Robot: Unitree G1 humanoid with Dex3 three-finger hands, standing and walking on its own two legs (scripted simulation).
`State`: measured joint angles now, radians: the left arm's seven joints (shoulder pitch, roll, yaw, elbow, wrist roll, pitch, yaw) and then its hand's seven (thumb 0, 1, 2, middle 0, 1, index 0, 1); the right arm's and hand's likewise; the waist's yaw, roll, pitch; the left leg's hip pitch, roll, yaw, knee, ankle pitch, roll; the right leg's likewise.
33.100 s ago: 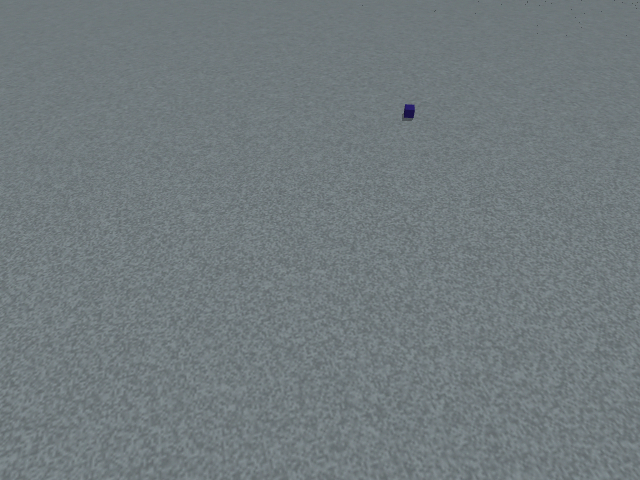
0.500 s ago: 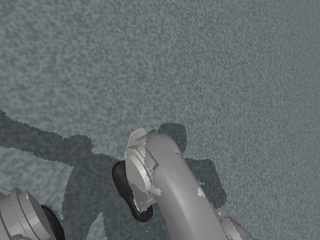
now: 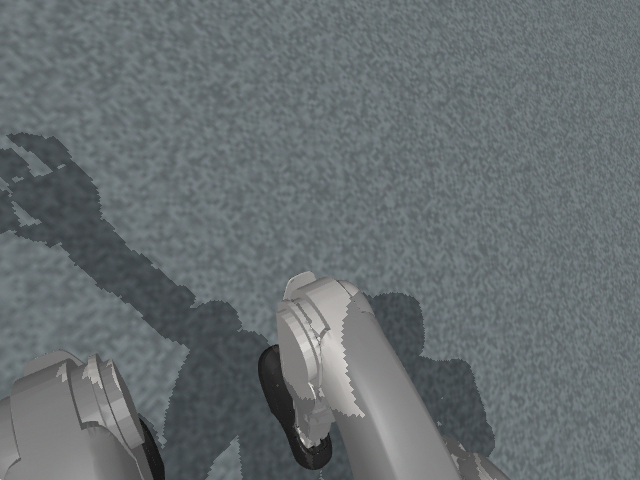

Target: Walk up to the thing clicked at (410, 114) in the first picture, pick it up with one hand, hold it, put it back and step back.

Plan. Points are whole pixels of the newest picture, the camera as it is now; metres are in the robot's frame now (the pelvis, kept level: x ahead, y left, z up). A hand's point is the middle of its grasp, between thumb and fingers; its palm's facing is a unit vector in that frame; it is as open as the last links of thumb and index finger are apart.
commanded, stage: withdraw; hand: left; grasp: from above
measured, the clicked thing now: out of the picture +0.50 +0.33 -0.30
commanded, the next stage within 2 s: home in 0.58 s
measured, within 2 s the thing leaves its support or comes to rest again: neither
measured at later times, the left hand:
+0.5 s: hand out of the picture +0.48 +0.33 -0.14, palm faces -0.45 -0.10 -0.89, open 13.3 cm
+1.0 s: hand out of the picture +0.44 +0.34 -0.08, palm faces -0.34 -0.33 -0.88, open 10.6 cm
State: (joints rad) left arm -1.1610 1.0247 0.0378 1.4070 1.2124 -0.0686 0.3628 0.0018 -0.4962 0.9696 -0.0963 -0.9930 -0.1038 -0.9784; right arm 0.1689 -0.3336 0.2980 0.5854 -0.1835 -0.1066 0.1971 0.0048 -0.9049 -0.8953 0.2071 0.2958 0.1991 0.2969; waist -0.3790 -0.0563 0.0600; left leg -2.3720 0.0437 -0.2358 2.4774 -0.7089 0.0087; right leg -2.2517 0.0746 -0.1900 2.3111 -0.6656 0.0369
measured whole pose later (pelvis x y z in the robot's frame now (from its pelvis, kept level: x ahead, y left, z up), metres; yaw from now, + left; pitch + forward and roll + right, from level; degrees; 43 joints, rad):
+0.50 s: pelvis -0.02 -0.01 +0.01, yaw +4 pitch +32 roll -11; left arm -1.15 0.90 -0.02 1.38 1.23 -0.18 0.19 0.00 -0.36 0.89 -0.20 -0.87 -0.20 -0.86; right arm 0.19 -0.35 0.22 0.58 -0.14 0.06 0.07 0.00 -0.89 -0.89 0.21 0.30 0.20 0.30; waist -0.34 -0.05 0.06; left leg -2.35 0.02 -0.18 2.39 -0.61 0.01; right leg -2.23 0.04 -0.15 2.27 -0.61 0.02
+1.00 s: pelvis +0.00 +0.00 +0.05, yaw +6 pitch +36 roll -10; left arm -0.80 0.73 0.09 0.88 0.91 -0.06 0.03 0.00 0.27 0.82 -0.23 -0.46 -0.22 -0.46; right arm 0.25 -0.29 0.11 0.56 -0.07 0.09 0.10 0.01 -0.90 -0.89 0.21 0.30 0.20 0.30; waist -0.20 0.04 -0.06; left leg -2.27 0.02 -0.14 2.29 -0.67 0.02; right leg -2.16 0.03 -0.11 2.19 -0.68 0.03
